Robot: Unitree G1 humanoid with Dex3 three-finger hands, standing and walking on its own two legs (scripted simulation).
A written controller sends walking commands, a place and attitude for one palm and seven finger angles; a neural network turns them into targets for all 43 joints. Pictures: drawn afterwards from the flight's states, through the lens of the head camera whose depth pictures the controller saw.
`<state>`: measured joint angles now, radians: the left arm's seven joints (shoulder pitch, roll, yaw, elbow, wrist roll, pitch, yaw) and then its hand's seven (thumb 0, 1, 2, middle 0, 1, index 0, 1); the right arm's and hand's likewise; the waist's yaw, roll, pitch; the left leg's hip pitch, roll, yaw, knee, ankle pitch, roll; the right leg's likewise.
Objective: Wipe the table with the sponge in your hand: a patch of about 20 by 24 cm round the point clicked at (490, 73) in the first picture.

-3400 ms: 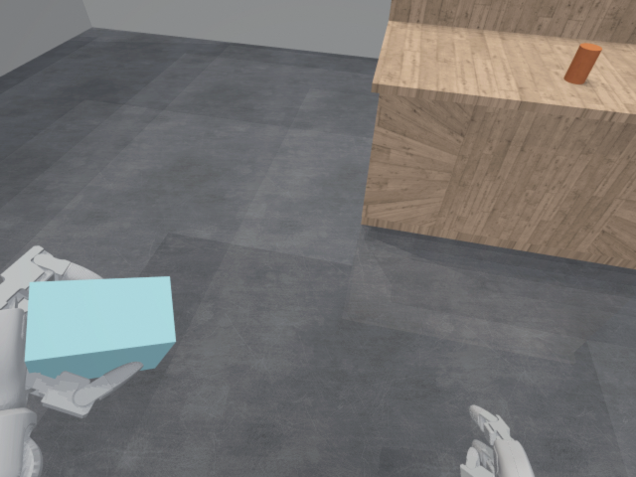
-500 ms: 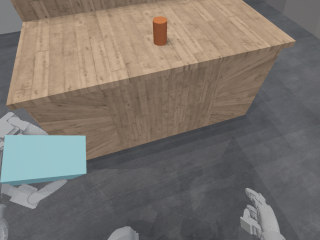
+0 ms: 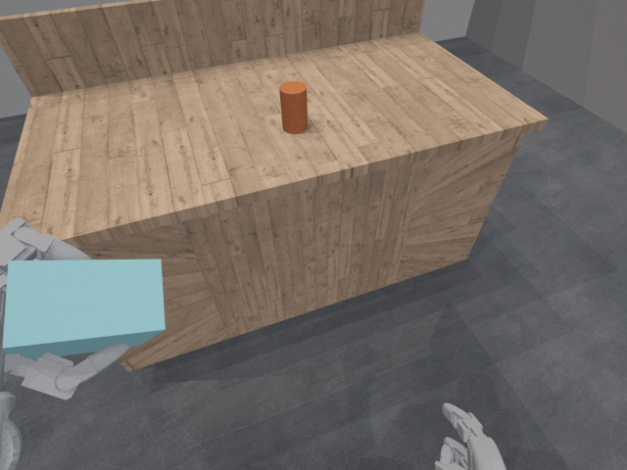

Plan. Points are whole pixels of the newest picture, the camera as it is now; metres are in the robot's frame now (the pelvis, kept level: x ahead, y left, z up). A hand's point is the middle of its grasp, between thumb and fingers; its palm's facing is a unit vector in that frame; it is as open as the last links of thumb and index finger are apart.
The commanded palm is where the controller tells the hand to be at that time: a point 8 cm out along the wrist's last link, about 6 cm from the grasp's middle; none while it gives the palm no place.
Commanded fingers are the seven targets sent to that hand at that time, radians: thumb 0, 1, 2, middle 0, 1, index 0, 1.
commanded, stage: take the last steps up to it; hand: left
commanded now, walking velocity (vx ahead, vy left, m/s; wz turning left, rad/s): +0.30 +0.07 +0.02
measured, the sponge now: (106, 309) +0.22 +0.21 +0.17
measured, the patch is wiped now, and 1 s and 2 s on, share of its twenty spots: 0.00 0.00 0.00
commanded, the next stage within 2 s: come to a stop and stand still in 1.68 s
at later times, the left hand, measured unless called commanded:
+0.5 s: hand (88, 228) +0.31 +0.25 +0.19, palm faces +0.40 -0.80 -0.44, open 10.6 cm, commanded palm +0.24 +0.29 +0.19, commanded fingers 0.00 0.10 1.30 -1.20 -1.60 -1.20 -1.60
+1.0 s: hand (159, 179) +0.39 +0.21 +0.19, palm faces +0.36 -0.80 -0.48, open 10.6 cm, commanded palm +0.34 +0.26 +0.19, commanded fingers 0.00 0.10 1.30 -1.20 -1.60 -1.20 -1.60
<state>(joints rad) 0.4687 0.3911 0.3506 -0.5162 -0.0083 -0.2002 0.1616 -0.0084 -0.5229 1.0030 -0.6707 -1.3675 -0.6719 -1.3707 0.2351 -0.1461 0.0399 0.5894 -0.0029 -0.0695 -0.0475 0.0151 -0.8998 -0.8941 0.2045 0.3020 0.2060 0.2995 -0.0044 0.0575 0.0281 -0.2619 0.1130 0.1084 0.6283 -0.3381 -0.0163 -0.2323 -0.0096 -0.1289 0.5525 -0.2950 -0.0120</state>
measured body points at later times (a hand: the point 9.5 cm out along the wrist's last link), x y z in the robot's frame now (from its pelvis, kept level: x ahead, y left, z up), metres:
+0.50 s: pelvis +0.08 +0.01 +0.01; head +0.10 +0.02 +0.45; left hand +0.28 +0.30 +0.22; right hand +0.25 -0.21 -0.07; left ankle +0.11 +0.13 -0.73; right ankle +0.05 -0.10 -0.67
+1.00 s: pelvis +0.18 -0.02 +0.01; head +0.21 -0.03 +0.46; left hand +0.37 +0.25 +0.21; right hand +0.34 -0.28 -0.08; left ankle +0.24 +0.12 -0.70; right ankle +0.15 -0.10 -0.73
